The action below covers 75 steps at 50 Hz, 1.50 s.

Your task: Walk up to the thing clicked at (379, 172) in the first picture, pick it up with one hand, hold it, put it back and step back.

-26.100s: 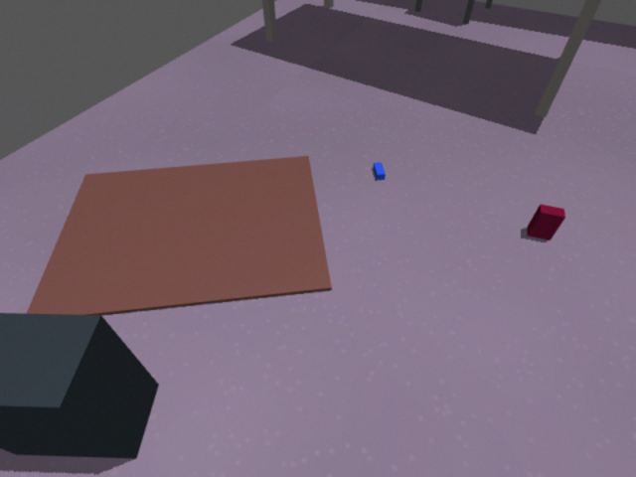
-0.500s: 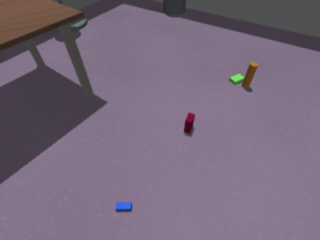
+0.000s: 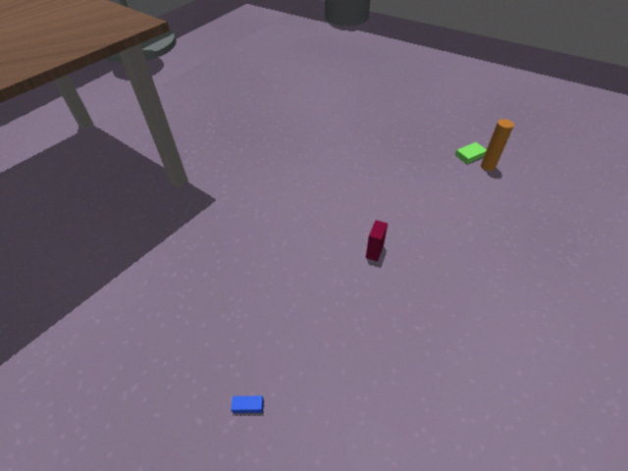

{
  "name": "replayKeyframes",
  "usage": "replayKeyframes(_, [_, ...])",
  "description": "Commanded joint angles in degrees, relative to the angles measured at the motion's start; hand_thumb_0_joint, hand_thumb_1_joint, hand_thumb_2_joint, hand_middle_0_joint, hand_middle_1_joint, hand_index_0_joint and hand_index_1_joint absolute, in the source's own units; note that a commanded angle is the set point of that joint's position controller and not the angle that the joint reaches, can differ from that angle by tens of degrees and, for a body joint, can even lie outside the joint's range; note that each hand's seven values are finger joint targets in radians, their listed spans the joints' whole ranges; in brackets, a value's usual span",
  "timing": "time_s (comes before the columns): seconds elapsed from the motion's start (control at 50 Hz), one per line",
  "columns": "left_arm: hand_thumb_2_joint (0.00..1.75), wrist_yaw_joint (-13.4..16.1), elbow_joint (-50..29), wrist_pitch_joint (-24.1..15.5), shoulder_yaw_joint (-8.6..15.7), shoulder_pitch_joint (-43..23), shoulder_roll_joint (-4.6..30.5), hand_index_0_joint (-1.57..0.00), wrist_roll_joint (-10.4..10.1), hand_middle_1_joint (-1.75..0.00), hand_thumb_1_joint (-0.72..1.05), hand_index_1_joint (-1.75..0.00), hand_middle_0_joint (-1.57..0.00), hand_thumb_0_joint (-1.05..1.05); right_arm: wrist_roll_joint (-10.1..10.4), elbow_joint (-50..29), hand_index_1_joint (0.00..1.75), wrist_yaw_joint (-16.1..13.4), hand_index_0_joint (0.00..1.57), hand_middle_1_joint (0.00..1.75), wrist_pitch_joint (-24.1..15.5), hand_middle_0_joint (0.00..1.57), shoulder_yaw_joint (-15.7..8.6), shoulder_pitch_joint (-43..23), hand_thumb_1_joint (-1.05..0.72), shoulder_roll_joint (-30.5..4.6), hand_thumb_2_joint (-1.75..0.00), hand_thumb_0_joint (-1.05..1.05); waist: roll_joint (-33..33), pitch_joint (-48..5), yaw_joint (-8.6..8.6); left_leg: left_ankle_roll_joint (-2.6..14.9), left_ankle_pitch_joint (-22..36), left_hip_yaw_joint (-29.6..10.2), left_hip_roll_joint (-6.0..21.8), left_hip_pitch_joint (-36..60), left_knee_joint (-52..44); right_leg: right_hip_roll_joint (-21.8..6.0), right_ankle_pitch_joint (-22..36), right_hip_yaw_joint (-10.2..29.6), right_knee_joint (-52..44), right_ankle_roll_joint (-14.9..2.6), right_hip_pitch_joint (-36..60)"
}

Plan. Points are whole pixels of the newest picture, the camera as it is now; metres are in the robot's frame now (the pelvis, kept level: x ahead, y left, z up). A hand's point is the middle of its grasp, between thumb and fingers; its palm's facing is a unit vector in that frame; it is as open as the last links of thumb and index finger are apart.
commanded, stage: walk up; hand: left
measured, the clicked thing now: (247, 404) +0.45 +0.23 -0.78
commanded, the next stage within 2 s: none
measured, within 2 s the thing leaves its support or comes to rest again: neither
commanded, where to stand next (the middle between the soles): +0.05 +0.00 m, yaw -1 degrees
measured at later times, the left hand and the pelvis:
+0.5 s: hand out of the picture -0.03 +0.28 -0.15, palm faces +0.00 -0.87 -0.49, open 7.4 cm; pelvis -0.07 -0.01 -0.02, yaw +3 degrees
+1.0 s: hand out of the picture -0.01 +0.27 -0.17, palm faces +0.04 -0.92 -0.38, open 7.4 cm; pelvis -0.06 +0.00 -0.02, yaw +4 degrees
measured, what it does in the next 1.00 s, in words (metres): steps on the spot: left foot, then right foot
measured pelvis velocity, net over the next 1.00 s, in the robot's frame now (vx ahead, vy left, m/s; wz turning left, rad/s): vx -0.06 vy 0.00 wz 0.07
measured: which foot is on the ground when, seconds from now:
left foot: down 0.00-0.30, up 0.32-0.60, down 0.62-0.96, up 0.98-1.00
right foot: down 0.00-0.64, up 0.66-0.90, down 0.92-1.00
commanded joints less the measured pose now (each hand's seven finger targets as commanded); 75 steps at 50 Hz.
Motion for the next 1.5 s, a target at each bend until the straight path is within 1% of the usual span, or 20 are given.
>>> replayKeyframes(0.0, [0.90, 1.16, -3.64, -1.04, 2.60, -2.18, 12.92, -0.20, 0.17, -0.30, 0.90, -0.30, -0.20, 0.00, 0.04, -3.89, 0.30, -0.71, 0.20, 0.30, -1.00, 0.20, -2.58, -3.64, -0.90, -11.97, -0.90, 0.00, 0.00, -5.66, 0.04, 2.05, 3.71, -6.32, 5.98, 7.15, -2.84, -5.23, 6.70, 2.78, -3.98, -2.86, -5.74])
replayKeyframes(0.12, [0.90, 2.51, -7.23, 0.94, 4.02, 1.06, 13.40, -0.20, -1.83, -0.30, 0.90, -0.30, -0.20, 0.00, 0.57, -7.63, 0.30, -0.61, 0.20, 0.30, 1.19, 0.20, -5.18, -1.25, -0.90, -15.32, -0.90, 0.00, 4.61, -9.10, -0.59, 7.38, 30.88, -8.08, 9.28, 6.81, 2.87, -0.96, 16.09, -1.21, 15.05, -2.95, -7.45])
replayKeyframes(0.2, [0.90, 2.31, -7.84, 2.89, 5.10, 9.12, 12.38, -0.20, -1.21, -0.30, 0.90, -0.30, -0.20, 0.00, -0.93, -13.36, 0.30, -0.44, 0.20, 0.30, 3.05, 0.20, -6.47, -6.59, -0.90, -16.18, -0.90, 0.00, 11.72, -10.14, 1.84, 12.65, 7.36, -13.99, 14.48, -6.66, -1.29, 0.88, -17.67, -0.09, 29.32, -4.95, -4.71])
replayKeyframes(0.26, [0.90, 2.92, -9.32, 1.56, 6.04, 13.33, 14.38, -0.20, -0.34, -0.30, 0.90, -0.30, -0.20, 0.00, -0.85, -17.17, 0.30, -0.52, 0.20, 0.30, 3.91, 0.20, -6.02, -10.84, -0.90, -13.22, -0.90, 0.00, -0.43, -6.50, 5.96, 5.67, 12.69, -6.04, 4.21, -5.71, 18.19, -8.19, 8.15, 8.39, 7.64, -6.77, -11.53])
replayKeyframes(0.3, [0.90, 3.45, -12.69, 0.77, 7.77, 6.97, 21.22, -0.20, 1.13, -0.30, 0.90, -0.30, -0.20, 0.00, -0.77, -17.93, 0.30, -0.70, 0.20, 0.30, 4.21, 0.20, -4.72, -7.12, -0.90, -9.44, -0.90, 0.00, -10.80, -3.59, 3.70, 0.74, -25.51, -9.12, -7.26, -17.41, 36.32, -21.62, 25.90, 24.28, 0.38, -13.22, -10.55])
replayKeyframes(0.34, [0.90, 3.66, -16.37, 0.48, 8.31, 0.03, 22.56, -0.20, 2.02, -0.30, 0.90, -0.30, -0.20, 0.00, -0.93, -18.05, 0.30, -0.64, 0.20, 0.30, 4.88, 0.20, -6.02, 0.56, -0.90, -11.23, -0.90, 0.00, -10.67, -4.85, -0.60, 0.71, -27.22, -12.29, -5.87, -16.17, 49.22, -24.40, 29.70, 22.60, 2.79, -18.90, -15.66])
replayKeyframes(0.44, [0.90, 3.92, -17.08, -1.12, 7.19, 3.77, 15.59, -0.20, 2.06, -0.30, 0.90, -0.30, -0.20, 0.00, -0.55, -17.36, 0.30, 0.20, 0.20, 0.30, 3.23, 0.20, -6.29, 1.34, -0.90, -13.77, -0.90, 0.00, -8.50, -7.61, 1.56, -1.20, -18.08, -10.32, -4.33, -20.90, 44.90, -12.74, 21.03, 8.89, 9.08, -12.46, 1.12])
replayKeyframes(0.52, [0.90, 1.90, -17.67, -1.22, 8.07, 10.46, 16.64, -0.20, 2.31, -0.30, 0.90, -0.30, -0.20, 0.00, -0.92, -19.09, 0.30, 0.73, 0.20, 0.30, 0.11, 0.20, -4.81, -3.74, -0.90, -12.14, -0.90, 0.00, -15.30, -6.46, 6.48, -1.04, -25.68, -1.99, -2.27, -17.60, 18.12, -12.71, 5.84, 10.02, 8.40, -13.57, 7.65])
replayKeyframes(0.58, [0.90, 0.23, -18.64, 0.17, 7.84, 9.24, 17.64, -0.20, 1.18, -0.30, 0.90, -0.30, -0.20, 0.00, -1.28, -15.57, 0.30, -0.07, 0.20, 0.30, -2.10, 0.20, -5.19, 5.56, -0.90, -10.90, -0.90, 0.00, -13.57, -4.43, 0.90, 0.24, -12.76, 3.93, -4.44, 1.68, -2.85, -10.14, 15.03, 4.62, 17.78, -10.76, -4.84])
replayKeyframes(0.6, [0.90, 0.13, -19.17, 0.42, 6.62, 9.44, 13.57, -0.20, 1.04, -0.30, 0.90, -0.30, -0.20, 0.00, -1.52, -13.63, 0.30, -0.59, 0.20, 0.30, -2.87, 0.20, -6.46, 10.83, -0.90, -13.22, -0.90, 0.00, -3.51, -7.41, -1.57, 1.47, -6.02, -1.93, -0.67, 13.25, -3.90, -6.91, 9.89, 0.66, 29.75, -7.35, -12.50])
replayKeyframes(0.62, [0.90, 0.08, -20.91, 0.31, 5.13, 9.73, 7.92, -0.20, 0.57, -0.30, 0.90, -0.30, -0.20, 0.00, -2.18, -14.05, 0.30, -1.02, 0.20, 0.30, -3.35, 0.20, -7.76, 11.56, -0.90, -18.78, -0.90, 0.00, 12.44, -6.87, -1.32, 5.71, -2.77, -23.30, 12.22, 20.79, -4.89, 0.11, -16.62, -2.11, 39.88, -3.12, -30.63])
replayKeyframes(0.66, [0.90, 1.10, -21.54, 0.16, 6.54, 0.11, 15.23, -0.20, 1.16, -0.30, 0.90, -0.30, -0.20, 0.00, -0.44, -14.37, 0.30, -1.16, 0.20, 0.30, -3.37, 0.20, -8.37, 12.09, -0.90, -24.59, -0.90, 0.00, 8.55, 0.59, -4.87, 17.72, -14.82, -37.08, 24.14, 4.84, -8.28, -1.15, -20.07, 7.19, 41.60, -3.84, -31.55])
replayKeyframes(0.72, [0.90, -0.22, -17.74, -0.53, 6.28, 8.43, 13.85, -0.20, -0.19, -0.30, 0.90, -0.30, -0.20, 0.00, -0.88, -17.54, 0.30, -1.55, 0.20, 0.30, -3.96, 0.20, -5.51, 2.97, -0.90, -15.63, -0.90, 0.00, 9.10, 3.93, 1.01, 10.96, -2.54, -13.77, 11.70, 6.80, -2.66, -1.84, -11.79, 6.26, 34.55, -3.85, -29.36])
replayKeyframes(0.88, [0.90, 0.14, -13.51, -1.06, 5.79, 11.04, 11.63, -0.20, 0.08, -0.30, 0.90, -0.30, -0.20, 0.00, 0.93, -18.78, 0.30, -1.87, 0.20, 0.30, -1.86, 0.20, -3.79, 0.90, -0.90, -13.29, -0.90, 0.00, 8.53, -2.03, 2.39, 6.62, 8.14, -3.99, 7.55, -5.28, 11.56, 2.32, 7.45, -3.11, 9.60, -3.23, -3.92])
replayKeyframes(0.94, [0.90, 0.77, -15.73, -2.02, 6.38, 6.78, 17.39, -0.20, 0.40, -0.30, 0.90, -0.30, -0.20, 0.00, 1.93, -17.66, 0.30, -2.39, 0.20, 0.30, -0.19, 0.20, -2.08, 6.84, -0.90, -8.57, -0.90, 0.00, -8.68, -6.63, 0.80, 1.21, -27.28, -1.70, -2.23, -7.68, 29.31, -18.45, 15.74, 25.45, -1.89, -12.29, -5.05])
replayKeyframes(0.96, [0.90, 0.68, -16.28, -1.74, 6.41, 3.32, 19.09, -0.20, 0.55, -0.30, 0.90, -0.30, -0.20, 0.00, 1.53, -15.83, 0.30, -2.80, 0.20, 0.30, 0.53, 0.20, -3.18, 8.32, -0.90, -11.76, -0.90, 0.00, -8.84, -5.07, 0.19, 1.28, -31.46, -4.08, -0.96, -1.75, 33.14, -20.13, 8.42, 27.47, -2.07, -16.08, -14.05])
replayKeyframes(1.16, [0.90, 0.76, -15.67, 0.08, 5.20, -2.52, 14.60, -0.20, -0.14, -0.30, 0.90, -0.30, -0.20, 0.00, -0.73, -9.82, 0.30, -1.86, 0.20, 0.30, -0.62, 0.20, -3.77, 11.91, -0.90, -11.45, -0.90, 0.00, -9.70, -8.44, -1.55, 1.28, -11.53, -0.27, -0.43, 3.78, 3.58, -10.51, 5.45, 11.10, 7.93, -9.28, -12.73])
replayKeyframes(1.24, [0.90, 0.91, -12.97, 0.85, 5.20, -1.98, 12.62, -0.20, -0.89, -0.30, 0.90, -0.30, -0.20, 0.00, -0.84, -12.62, 0.30, -1.80, 0.20, 0.30, -1.99, 0.20, -4.58, -1.02, -0.90, -18.51, -0.90, 0.00, 6.84, -2.13, 1.63, 11.44, -7.33, -19.81, 16.58, -9.26, -3.71, 1.45, -11.70, 3.85, 22.82, -3.40, -10.63])
replayKeyframes(1.32, [0.90, 0.55, -12.07, -0.41, 4.50, -1.15, 11.98, -0.20, -1.10, -0.30, 0.90, -0.30, -0.20, 0.00, -0.14, -11.95, 0.30, -1.96, 0.20, 0.30, -2.23, 0.20, -3.36, 0.84, -0.90, -13.38, -0.90, 0.00, 4.21, -5.26, 1.92, 4.08, 16.14, -3.86, 6.14, 2.38, 7.13, -1.72, 20.15, 3.91, 12.27, -4.95, -8.74])
replayKeyframes(1.48, [0.90, 0.17, -8.47, 0.18, 2.67, -3.24, 11.50, -0.20, -0.71, -0.30, 0.90, -0.30, -0.20, 0.00, -0.38, -10.18, 0.30, -1.78, 0.20, 0.30, -1.86, 0.20, -3.19, -1.66, -0.90, -13.58, -0.90, 0.00, 2.49, -2.18, 1.44, 4.52, -14.59, -7.51, 8.28, -1.34, -4.55, -1.28, 4.21, 4.96, 7.64, -3.94, -8.09])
